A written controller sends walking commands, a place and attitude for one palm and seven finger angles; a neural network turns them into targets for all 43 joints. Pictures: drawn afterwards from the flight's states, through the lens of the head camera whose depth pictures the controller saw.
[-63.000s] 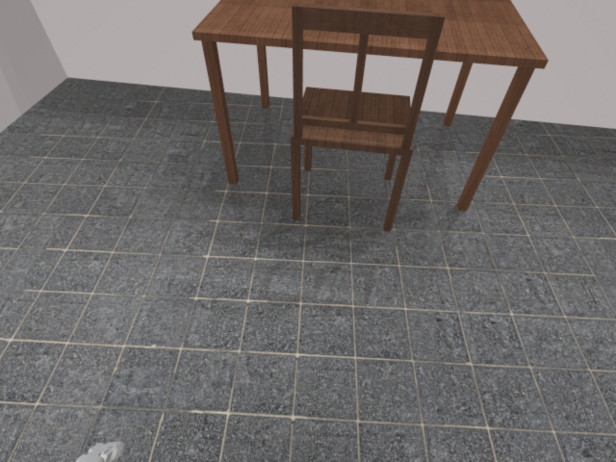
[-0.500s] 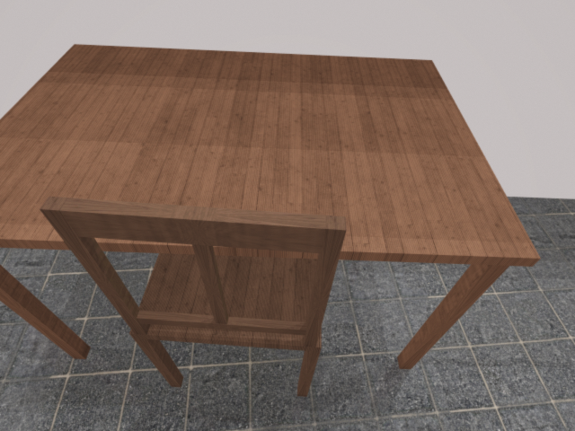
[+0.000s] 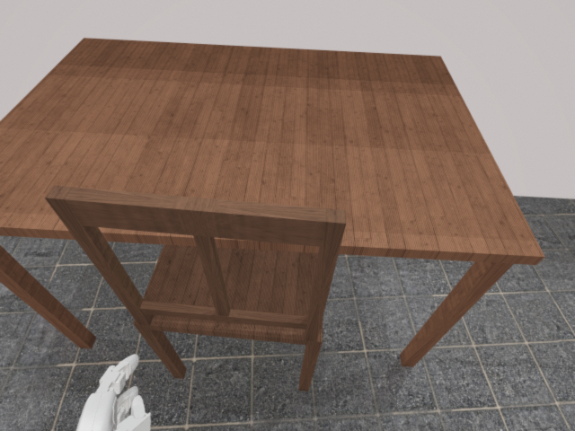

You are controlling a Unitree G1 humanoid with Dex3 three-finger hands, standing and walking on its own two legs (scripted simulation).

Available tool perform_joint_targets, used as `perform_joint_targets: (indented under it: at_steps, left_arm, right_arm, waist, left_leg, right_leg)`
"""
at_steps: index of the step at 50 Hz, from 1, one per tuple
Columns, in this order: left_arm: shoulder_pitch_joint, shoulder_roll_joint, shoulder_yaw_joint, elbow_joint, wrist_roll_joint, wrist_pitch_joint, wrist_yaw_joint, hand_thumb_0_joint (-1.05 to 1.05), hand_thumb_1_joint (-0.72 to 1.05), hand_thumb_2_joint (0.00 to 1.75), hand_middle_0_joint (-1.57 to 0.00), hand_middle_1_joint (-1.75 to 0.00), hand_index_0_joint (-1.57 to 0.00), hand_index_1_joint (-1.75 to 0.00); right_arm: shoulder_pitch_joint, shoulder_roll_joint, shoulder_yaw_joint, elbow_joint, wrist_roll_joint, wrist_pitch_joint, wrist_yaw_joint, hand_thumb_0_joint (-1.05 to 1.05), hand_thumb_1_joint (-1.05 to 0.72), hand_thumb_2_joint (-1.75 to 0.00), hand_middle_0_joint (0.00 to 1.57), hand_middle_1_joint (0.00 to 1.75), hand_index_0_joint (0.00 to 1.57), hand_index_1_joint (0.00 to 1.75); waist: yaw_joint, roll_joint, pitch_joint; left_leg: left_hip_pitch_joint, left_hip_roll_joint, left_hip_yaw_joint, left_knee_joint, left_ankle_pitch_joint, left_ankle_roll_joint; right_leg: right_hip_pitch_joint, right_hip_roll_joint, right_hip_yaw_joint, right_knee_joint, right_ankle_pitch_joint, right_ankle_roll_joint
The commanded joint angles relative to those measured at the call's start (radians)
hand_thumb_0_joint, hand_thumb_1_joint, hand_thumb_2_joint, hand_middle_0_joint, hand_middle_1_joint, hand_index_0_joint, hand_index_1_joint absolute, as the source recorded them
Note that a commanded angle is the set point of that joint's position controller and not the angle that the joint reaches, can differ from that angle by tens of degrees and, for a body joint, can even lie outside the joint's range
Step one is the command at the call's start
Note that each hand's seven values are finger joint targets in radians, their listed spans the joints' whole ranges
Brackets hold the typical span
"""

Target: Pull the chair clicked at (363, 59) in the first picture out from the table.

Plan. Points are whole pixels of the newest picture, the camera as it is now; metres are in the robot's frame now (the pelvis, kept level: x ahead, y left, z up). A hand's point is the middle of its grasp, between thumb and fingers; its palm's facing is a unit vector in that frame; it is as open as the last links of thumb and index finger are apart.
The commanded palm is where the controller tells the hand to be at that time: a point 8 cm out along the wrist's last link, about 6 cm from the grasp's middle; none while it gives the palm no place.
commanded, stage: raise the hand toward the chair's back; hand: left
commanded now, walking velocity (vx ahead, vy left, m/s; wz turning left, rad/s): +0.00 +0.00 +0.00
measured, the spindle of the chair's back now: (214, 278) +0.39 +0.15 -0.10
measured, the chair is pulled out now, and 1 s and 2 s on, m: -0.10 -0.10 -0.10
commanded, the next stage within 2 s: aim the fingers beside a spindle in 1.96 s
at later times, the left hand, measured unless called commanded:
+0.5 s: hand (170, 418) +0.15 +0.16 -0.06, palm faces -0.02 -1.00 -0.06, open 11.2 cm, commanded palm +0.14 +0.22 -0.05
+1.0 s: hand (161, 388) +0.19 +0.18 -0.04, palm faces -0.02 -1.00 -0.04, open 15.4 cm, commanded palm +0.16 +0.24 -0.04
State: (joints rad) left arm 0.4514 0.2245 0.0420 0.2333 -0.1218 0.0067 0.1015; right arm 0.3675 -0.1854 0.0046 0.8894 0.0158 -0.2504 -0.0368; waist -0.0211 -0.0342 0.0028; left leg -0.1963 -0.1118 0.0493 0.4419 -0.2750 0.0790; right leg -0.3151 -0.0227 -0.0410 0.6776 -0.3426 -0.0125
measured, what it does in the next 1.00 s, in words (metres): lowers itself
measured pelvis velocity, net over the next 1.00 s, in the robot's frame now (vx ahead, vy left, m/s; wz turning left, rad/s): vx -0.04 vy -0.01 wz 0.01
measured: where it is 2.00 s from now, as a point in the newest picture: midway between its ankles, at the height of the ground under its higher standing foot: outside the picture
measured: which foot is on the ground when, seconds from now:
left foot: down 0.00-1.00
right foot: down 0.00-1.00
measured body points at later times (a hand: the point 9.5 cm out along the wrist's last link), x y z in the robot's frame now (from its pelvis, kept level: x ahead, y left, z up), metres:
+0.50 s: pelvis -0.06 -0.06 -0.10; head +0.02 -0.04 +0.35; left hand +0.15 +0.22 -0.05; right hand +0.17 -0.27 -0.17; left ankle -0.03 +0.06 -0.73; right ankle +0.00 -0.09 -0.73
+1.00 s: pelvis -0.04 -0.01 -0.08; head +0.04 +0.00 +0.36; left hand +0.18 +0.24 -0.04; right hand +0.14 -0.27 -0.16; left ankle -0.03 +0.06 -0.74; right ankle +0.00 -0.09 -0.74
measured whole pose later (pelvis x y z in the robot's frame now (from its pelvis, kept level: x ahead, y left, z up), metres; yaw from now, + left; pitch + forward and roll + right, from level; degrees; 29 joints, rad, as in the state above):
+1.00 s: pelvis -0.04 -0.01 -0.08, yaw +0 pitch +17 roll -2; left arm 0.36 0.25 0.19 0.08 -0.30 -0.47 -0.31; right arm 0.22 -0.27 -0.02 0.57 0.04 -0.23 -0.04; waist -0.02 0.02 -0.14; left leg -0.89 -0.04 0.02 1.13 -0.54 0.07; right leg -0.90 0.04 -0.12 1.07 -0.47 -0.08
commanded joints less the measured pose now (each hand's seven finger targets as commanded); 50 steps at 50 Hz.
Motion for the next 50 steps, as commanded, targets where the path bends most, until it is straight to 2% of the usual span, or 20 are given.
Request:
perform_joint_targets:
  at_steps: [1, 2, 4, 6, 9, 10, 12, 14, 15, 16, 17, 20, 23, 25, 27, 30, 33, 37, 43, 50]
  left_arm:
    - [0.033, -0.055, 0.033, -0.074, -0.059, -0.226, -0.139, 0.00, 0.71, 0.82, -0.18, -0.27, -0.18, -0.27]
    - [0.077, -0.052, 0.069, -0.009, -0.089, -0.299, -0.198, 0.00, 0.69, 0.81, -0.18, -0.27, -0.18, -0.27]
    - [0.124, -0.028, 0.120, -0.011, -0.158, -0.463, -0.349, 0.00, 0.64, 0.79, -0.17, -0.26, -0.17, -0.26]
    - [0.150, 0.048, 0.181, 0.023, -0.176, -0.588, -0.482, 0.00, 0.60, 0.77, -0.17, -0.25, -0.17, -0.25]
    - [-0.007, 0.149, 0.264, -0.048, -0.191, -0.568, -0.510, 0.00, 0.53, 0.74, -0.16, -0.24, -0.16, -0.24]
    - [-0.061, 0.204, 0.313, -0.125, -0.200, -0.559, -0.489, 0.00, 0.50, 0.73, -0.16, -0.24, -0.16, -0.24]
    - [-0.177, 0.227, 0.326, -0.302, -0.214, -0.566, -0.440, 0.00, 0.46, 0.71, -0.16, -0.23, -0.16, -0.23]
    - [-0.258, 0.228, 0.311, -0.447, -0.211, -0.614, -0.396, 0.00, 0.41, 0.69, -0.15, -0.22, -0.15, -0.22]
    - [-0.309, 0.231, 0.286, -0.513, -0.204, -0.643, -0.385, 0.00, 0.39, 0.68, -0.15, -0.22, -0.15, -0.22]
    - [-0.293, 0.225, 0.265, -0.513, -0.196, -0.661, -0.386, 0.00, 0.36, 0.67, -0.15, -0.22, -0.15, -0.22]
    - [-0.275, 0.178, 0.203, -0.465, -0.196, -0.666, -0.403, 0.00, 0.34, 0.66, -0.14, -0.21, -0.14, -0.21]
    - [-0.288, 0.190, 0.181, -0.302, -0.210, -0.632, -0.490, 0.00, 0.27, 0.63, -0.14, -0.20, -0.14, -0.20]
    - [-0.270, 0.245, 0.230, -0.245, -0.233, -0.530, -0.559, 0.00, 0.20, 0.60, -0.13, -0.19, -0.13, -0.19]
    - [-0.227, 0.277, 0.303, -0.238, -0.251, -0.470, -0.560, 0.00, 0.15, 0.58, -0.13, -0.18, -0.13, -0.18]
    - [-0.192, 0.261, 0.335, -0.280, -0.268, -0.450, -0.540, 0.00, 0.11, 0.56, -0.12, -0.18, -0.12, -0.18]
    - [-0.136, 0.226, 0.356, -0.259, -0.268, -0.466, -0.495, 0.00, 0.04, 0.53, -0.11, -0.16, -0.11, -0.16]
    - [-0.119, 0.180, 0.309, -0.226, -0.248, -0.495, -0.487, 0.00, -0.03, 0.50, -0.11, -0.15, -0.11, -0.15]
    - [-0.134, 0.170, 0.258, -0.268, -0.227, -0.525, -0.489, 0.00, -0.13, 0.46, -0.10, -0.14, -0.10, -0.14]
    - [-0.116, 0.177, 0.258, -0.348, -0.215, -0.556, -0.430, 0.00, -0.27, 0.40, -0.08, -0.12, -0.08, -0.12]
    - [-0.129, 0.165, 0.213, -0.358, -0.188, -0.533, -0.406, 0.00, -0.43, 0.33, -0.07, -0.09, -0.07, -0.09]
  right_arm:
    - [-0.134, -0.211, -0.083, -0.255, -0.017, -0.074, 0.033, 0.00, -0.90, -0.90, 0.20, 0.30, 0.20, 0.30]
    - [-0.165, -0.214, -0.080, -0.289, -0.013, -0.061, 0.038, 0.00, -0.90, -0.90, 0.20, 0.30, 0.20, 0.30]
    - [-0.227, -0.218, -0.089, -0.367, -0.001, -0.051, 0.044, 0.00, -0.90, -0.90, 0.20, 0.30, 0.20, 0.30]
    - [-0.246, -0.215, -0.093, -0.427, 0.024, -0.046, 0.064, 0.00, -0.90, -0.90, 0.20, 0.30, 0.20, 0.30]
    - [-0.300, -0.214, -0.086, -0.521, 0.040, -0.018, 0.051, 0.00, -0.90, -0.90, 0.20, 0.30, 0.20, 0.30]
    - [-0.303, -0.211, -0.085, -0.533, 0.037, -0.010, 0.047, 0.00, -0.90, -0.90, 0.20, 0.30, 0.20, 0.30]
    - [-0.273, -0.188, -0.080, -0.562, 0.030, -0.012, 0.034, 0.00, -0.90, -0.90, 0.20, 0.30, 0.20, 0.30]
    - [-0.236, -0.172, -0.074, -0.550, 0.023, -0.023, 0.020, 0.00, -0.90, -0.90, 0.20, 0.30, 0.20, 0.30]
    - [-0.223, -0.175, -0.069, -0.536, 0.019, -0.030, 0.014, 0.00, -0.90, -0.90, 0.20, 0.30, 0.20, 0.30]
    - [-0.214, -0.175, -0.066, -0.520, 0.016, -0.036, 0.009, 0.00, -0.90, -0.90, 0.20, 0.30, 0.20, 0.30]
    - [-0.217, -0.175, -0.056, -0.506, 0.019, -0.045, 0.006, 0.00, -0.90, -0.90, 0.20, 0.30, 0.20, 0.30]
    - [-0.207, -0.198, -0.041, -0.454, 0.034, -0.063, -0.008, 0.00, -0.90, -0.90, 0.20, 0.30, 0.20, 0.30]
    - [-0.211, -0.212, -0.039, -0.455, 0.049, -0.061, -0.021, 0.00, -0.90, -0.90, 0.20, 0.30, 0.20, 0.30]
    - [-0.215, -0.209, -0.039, -0.457, 0.049, -0.055, -0.023, 0.00, -0.90, -0.90, 0.20, 0.30, 0.20, 0.30]
    - [-0.219, -0.192, -0.040, -0.466, 0.043, -0.052, -0.015, 0.00, -0.90, -0.90, 0.20, 0.30, 0.20, 0.30]
    - [-0.221, -0.178, -0.047, -0.452, 0.039, -0.048, -0.006, 0.00, -0.90, -0.90, 0.20, 0.30, 0.20, 0.30]
    - [-0.208, -0.180, -0.056, -0.448, 0.036, -0.044, 0.000, 0.00, -0.90, -0.90, 0.20, 0.30, 0.20, 0.30]
    - [-0.191, -0.192, -0.062, -0.457, 0.038, -0.049, -0.004, 0.00, -0.90, -0.90, 0.20, 0.30, 0.20, 0.30]
    - [-0.187, -0.193, -0.067, -0.457, 0.029, -0.055, -0.007, 0.00, -0.90, -0.90, 0.20, 0.30, 0.20, 0.30]
    - [-0.182, -0.207, -0.060, -0.483, 0.024, -0.025, -0.005, 0.00, -0.90, -0.90, 0.20, 0.30, 0.20, 0.30]
  waist:
    - [-0.013, -0.116, -0.098]
    - [0.001, -0.187, -0.116]
    - [0.037, -0.252, -0.161]
    - [0.047, -0.149, -0.206]
    - [0.067, -0.046, -0.207]
    - [0.077, 0.032, -0.223]
    - [0.056, 0.088, -0.298]
    - [0.024, 0.134, -0.360]
    - [-0.003, 0.128, -0.388]
    - [-0.008, 0.158, -0.400]
    - [-0.033, 0.160, -0.350]
    - [-0.071, 0.080, -0.288]
    - [-0.035, 0.080, -0.341]
    - [-0.007, 0.062, -0.392]
    - [0.014, 0.051, -0.446]
    - [0.023, -0.010, -0.426]
    - [0.004, -0.051, -0.375]
    - [-0.002, 0.001, -0.377]
    - [0.011, 0.087, -0.394]
    - [0.001, 0.105, -0.373]
  left_leg:
    - [-0.160, 0.133, -0.148, 0.258, 0.357, -0.129]
    - [-0.315, 0.108, -0.128, 0.314, 0.203, -0.131]
    - [-0.523, 0.074, -0.075, 0.419, 0.052, -0.103]
    - [-0.642, 0.062, -0.058, 0.487, -0.029, -0.108]
    - [-0.750, 0.052, -0.028, 0.529, -0.165, -0.078]
    - [-0.753, 0.058, -0.035, 0.540, -0.185, -0.075]
    - [-0.742, 0.072, -0.039, 0.574, -0.208, -0.058]
    - [-0.705, 0.086, -0.052, 0.615, -0.172, -0.048]
    - [-0.705, 0.094, -0.060, 0.638, -0.160, -0.043]
    - [-0.692, 0.098, -0.071, 0.642, -0.146, -0.042]
    - [-0.700, 0.101, -0.075, 0.653, -0.153, -0.040]
    - [-0.793, 0.110, -0.088, 0.704, -0.191, -0.035]
    - [-0.804, 0.112, -0.092, 0.687, -0.181, -0.038]
    - [-0.799, 0.113, -0.102, 0.676, -0.137, -0.044]
    - [-0.806, 0.110, -0.111, 0.661, -0.100, -0.056]
    - [-0.815, 0.109, -0.113, 0.639, -0.078, -0.062]
    - [-0.833, 0.107, -0.109, 0.630, -0.089, -0.062]
    - [-0.745, 0.104, -0.096, 0.598, -0.050, -0.041]
    - [-0.634, 0.104, -0.099, 0.544, 0.009, -0.040]
    - [-0.545, 0.113, -0.131, 0.505, 0.058, -0.058]
  right_leg:
    - [-0.248, 0.030, -0.064, -0.016, 0.108, -0.022]
    - [-0.273, 0.026, -0.063, 0.039, 0.112, -0.024]
    - [-0.284, 0.008, 0.015, 0.120, 0.117, -0.025]
    - [-0.254, -0.026, 0.116, 0.159, 0.079, -0.026]
    - [-0.329, -0.013, 0.157, 0.176, -0.198, -0.025]
    - [-0.355, -0.007, 0.161, 0.183, -0.253, -0.029]
    - [-0.353, -0.012, 0.205, 0.159, -0.352, -0.026]
    - [-0.360, -0.005, 0.219, 0.159, -0.316, -0.021]
    - [-0.372, 0.000, 0.220, 0.173, -0.294, -0.015]
    - [-0.381, 0.004, 0.216, 0.177, -0.273, -0.019]
    - [-0.412, 0.004, 0.212, 0.172, -0.263, -0.015]
    - [-0.406, -0.025, 0.278, 0.127, -0.291, 0.026]
    - [-0.315, -0.054, 0.292, 0.106, -0.290, 0.025]
    - [-0.229, -0.075, 0.307, 0.112, -0.185, 0.039]
    - [-0.146, -0.097, 0.317, 0.124, -0.051, 0.053]
    - [-0.124, -0.090, 0.295, 0.146, 0.052, 0.059]
    - [-0.156, -0.088, 0.287, 0.154, 0.072, 0.070]
    - [-0.238, -0.044, 0.204, 0.174, 0.024, 0.042]
    - [-0.314, 0.005, 0.077, 0.231, 0.033, -0.006]
    - [-0.396, 0.025, 0.005, 0.262, 0.045, -0.019]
